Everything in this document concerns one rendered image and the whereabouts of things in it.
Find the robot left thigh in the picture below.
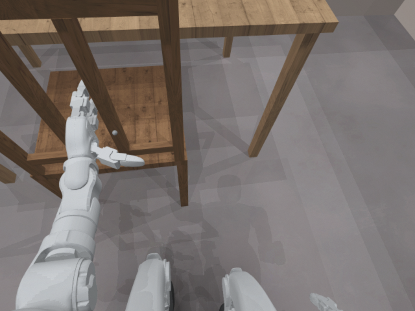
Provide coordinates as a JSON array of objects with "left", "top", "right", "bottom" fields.
[{"left": 125, "top": 259, "right": 171, "bottom": 311}]

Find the chair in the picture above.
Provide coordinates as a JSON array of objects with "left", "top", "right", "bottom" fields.
[{"left": 0, "top": 0, "right": 188, "bottom": 207}]

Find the robot left upper arm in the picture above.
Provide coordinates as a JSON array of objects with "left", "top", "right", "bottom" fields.
[{"left": 12, "top": 257, "right": 97, "bottom": 311}]

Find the robot right hand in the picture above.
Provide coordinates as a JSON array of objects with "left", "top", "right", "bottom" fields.
[{"left": 309, "top": 293, "right": 343, "bottom": 311}]

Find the robot right thigh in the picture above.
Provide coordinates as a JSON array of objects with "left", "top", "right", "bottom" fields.
[{"left": 222, "top": 271, "right": 277, "bottom": 311}]

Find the robot thigh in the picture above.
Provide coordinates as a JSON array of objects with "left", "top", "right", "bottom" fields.
[
  {"left": 222, "top": 271, "right": 277, "bottom": 311},
  {"left": 125, "top": 259, "right": 171, "bottom": 311}
]

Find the robot left forearm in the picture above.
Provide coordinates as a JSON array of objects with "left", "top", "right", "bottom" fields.
[{"left": 16, "top": 157, "right": 102, "bottom": 310}]

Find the robot left hand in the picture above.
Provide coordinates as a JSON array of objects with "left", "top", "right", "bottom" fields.
[{"left": 65, "top": 80, "right": 145, "bottom": 169}]

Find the table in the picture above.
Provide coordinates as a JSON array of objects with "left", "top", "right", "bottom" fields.
[{"left": 0, "top": 0, "right": 338, "bottom": 184}]

